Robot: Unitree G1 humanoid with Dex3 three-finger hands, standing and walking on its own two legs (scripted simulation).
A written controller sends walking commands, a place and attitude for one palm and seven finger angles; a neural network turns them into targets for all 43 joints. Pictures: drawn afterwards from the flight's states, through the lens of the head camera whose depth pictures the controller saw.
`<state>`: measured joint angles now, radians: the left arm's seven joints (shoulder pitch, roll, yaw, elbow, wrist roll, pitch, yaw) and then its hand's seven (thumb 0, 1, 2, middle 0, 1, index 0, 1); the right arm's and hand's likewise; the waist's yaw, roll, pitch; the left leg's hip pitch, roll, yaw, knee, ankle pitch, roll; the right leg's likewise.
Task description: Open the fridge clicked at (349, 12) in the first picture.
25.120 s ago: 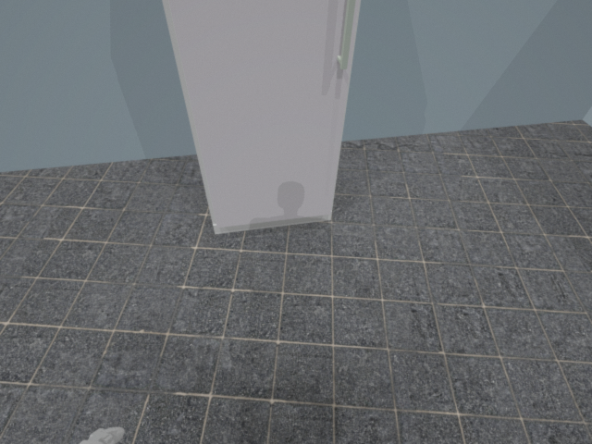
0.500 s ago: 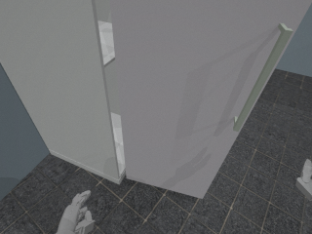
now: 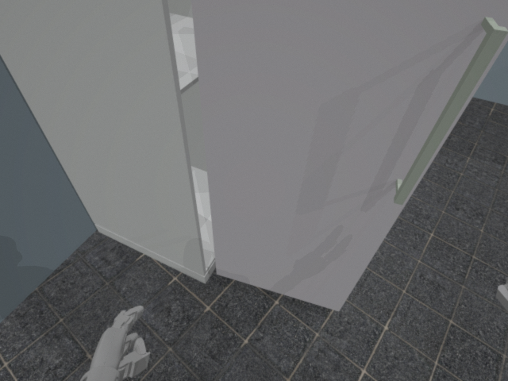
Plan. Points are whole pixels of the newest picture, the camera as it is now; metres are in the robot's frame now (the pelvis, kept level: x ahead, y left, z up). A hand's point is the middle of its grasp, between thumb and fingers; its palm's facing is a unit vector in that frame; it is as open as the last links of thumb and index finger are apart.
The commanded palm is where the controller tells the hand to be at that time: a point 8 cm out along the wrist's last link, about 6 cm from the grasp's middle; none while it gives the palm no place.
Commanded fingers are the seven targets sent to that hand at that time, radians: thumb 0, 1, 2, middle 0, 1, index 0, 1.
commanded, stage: step back with the hand held close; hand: right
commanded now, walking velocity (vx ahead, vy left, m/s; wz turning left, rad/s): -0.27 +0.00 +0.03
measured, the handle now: (435, 128) +0.50 -0.29 +0.18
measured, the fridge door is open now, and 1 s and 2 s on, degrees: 81 81 81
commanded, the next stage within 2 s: stop stepping back and stand still in 1.42 s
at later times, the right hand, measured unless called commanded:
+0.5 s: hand out of the picture +0.13 -0.29 +0.15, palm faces +0.45 +0.78 -0.44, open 7.4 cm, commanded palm +0.07 -0.33 +0.18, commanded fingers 0.00 -0.90 -0.90 0.20 0.30 0.20 0.30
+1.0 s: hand out of the picture +0.11 -0.31 +0.16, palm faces +0.46 +0.75 -0.47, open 7.4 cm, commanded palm +0.04 -0.33 +0.18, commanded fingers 0.00 -0.90 -0.90 0.20 0.30 0.20 0.30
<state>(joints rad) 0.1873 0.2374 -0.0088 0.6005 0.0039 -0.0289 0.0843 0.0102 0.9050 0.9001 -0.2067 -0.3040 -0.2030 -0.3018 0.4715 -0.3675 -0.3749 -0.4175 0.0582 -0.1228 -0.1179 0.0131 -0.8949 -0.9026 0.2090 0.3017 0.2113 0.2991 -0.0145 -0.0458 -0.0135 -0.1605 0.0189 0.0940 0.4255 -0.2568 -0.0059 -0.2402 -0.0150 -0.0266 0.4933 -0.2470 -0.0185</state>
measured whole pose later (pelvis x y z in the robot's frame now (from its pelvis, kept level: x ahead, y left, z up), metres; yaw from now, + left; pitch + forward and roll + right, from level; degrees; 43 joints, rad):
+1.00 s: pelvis -0.09 -0.03 -0.01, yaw -2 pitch +5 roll +4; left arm 0.22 0.18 0.00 0.61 0.03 -0.13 0.07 0.01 0.90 0.90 -0.21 -0.30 -0.20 -0.30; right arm 0.53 -0.46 -0.49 -0.52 0.03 -0.29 -0.13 0.01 -0.89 -0.90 0.21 0.30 0.21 0.30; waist 0.00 0.01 -0.03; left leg -0.21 -0.09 -0.01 0.58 -0.32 0.00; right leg -0.51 -0.01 0.02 0.53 -0.10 -0.06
